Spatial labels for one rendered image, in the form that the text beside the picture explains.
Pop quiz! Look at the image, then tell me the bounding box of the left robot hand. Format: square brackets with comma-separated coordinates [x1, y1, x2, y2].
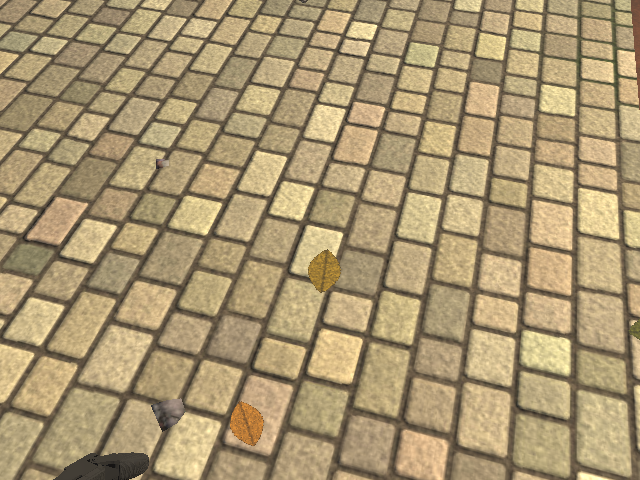
[53, 452, 149, 480]

